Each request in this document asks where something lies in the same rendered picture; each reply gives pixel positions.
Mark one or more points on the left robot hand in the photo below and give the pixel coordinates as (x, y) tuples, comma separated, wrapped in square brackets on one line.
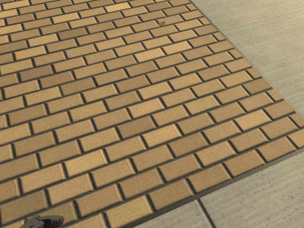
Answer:
[(52, 221)]

